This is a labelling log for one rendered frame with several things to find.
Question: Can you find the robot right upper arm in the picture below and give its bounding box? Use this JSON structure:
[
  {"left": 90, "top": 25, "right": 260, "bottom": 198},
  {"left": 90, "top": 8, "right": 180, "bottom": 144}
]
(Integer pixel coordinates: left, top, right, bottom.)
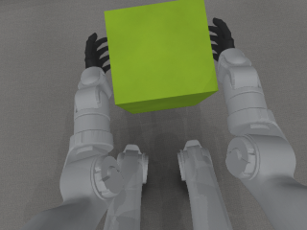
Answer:
[{"left": 225, "top": 133, "right": 307, "bottom": 230}]

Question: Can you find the carton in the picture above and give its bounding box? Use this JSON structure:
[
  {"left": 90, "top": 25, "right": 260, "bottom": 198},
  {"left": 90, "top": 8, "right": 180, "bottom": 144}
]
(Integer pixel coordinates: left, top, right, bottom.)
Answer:
[{"left": 104, "top": 0, "right": 219, "bottom": 114}]

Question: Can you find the left robot forearm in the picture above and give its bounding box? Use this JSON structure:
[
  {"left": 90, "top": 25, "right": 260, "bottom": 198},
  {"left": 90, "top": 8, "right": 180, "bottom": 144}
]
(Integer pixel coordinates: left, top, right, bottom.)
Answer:
[{"left": 59, "top": 66, "right": 114, "bottom": 185}]

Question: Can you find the robot left shin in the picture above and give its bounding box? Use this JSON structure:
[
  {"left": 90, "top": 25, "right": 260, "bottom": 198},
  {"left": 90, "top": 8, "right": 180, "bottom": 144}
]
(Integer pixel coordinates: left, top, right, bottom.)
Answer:
[{"left": 116, "top": 144, "right": 142, "bottom": 163}]

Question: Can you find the robot left upper arm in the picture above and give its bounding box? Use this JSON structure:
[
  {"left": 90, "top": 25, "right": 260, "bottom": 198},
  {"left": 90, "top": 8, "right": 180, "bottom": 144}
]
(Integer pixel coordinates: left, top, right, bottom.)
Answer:
[{"left": 19, "top": 153, "right": 124, "bottom": 230}]

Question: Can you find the left robot hand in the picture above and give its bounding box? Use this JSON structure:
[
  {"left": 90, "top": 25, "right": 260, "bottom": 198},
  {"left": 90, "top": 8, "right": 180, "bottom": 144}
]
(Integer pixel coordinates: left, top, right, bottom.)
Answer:
[{"left": 84, "top": 33, "right": 111, "bottom": 73}]

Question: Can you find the right robot hand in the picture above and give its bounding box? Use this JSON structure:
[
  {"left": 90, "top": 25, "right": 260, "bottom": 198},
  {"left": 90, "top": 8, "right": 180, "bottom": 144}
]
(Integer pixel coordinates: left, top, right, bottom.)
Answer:
[{"left": 208, "top": 17, "right": 235, "bottom": 61}]

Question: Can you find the right robot forearm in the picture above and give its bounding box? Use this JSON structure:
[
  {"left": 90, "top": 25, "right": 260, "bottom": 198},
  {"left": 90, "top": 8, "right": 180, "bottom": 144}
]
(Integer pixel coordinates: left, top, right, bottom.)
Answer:
[{"left": 217, "top": 48, "right": 296, "bottom": 165}]

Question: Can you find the robot left thigh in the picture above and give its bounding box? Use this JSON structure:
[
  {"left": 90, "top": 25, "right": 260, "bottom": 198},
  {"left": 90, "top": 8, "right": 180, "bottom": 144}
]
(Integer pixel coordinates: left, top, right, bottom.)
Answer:
[{"left": 103, "top": 149, "right": 149, "bottom": 230}]

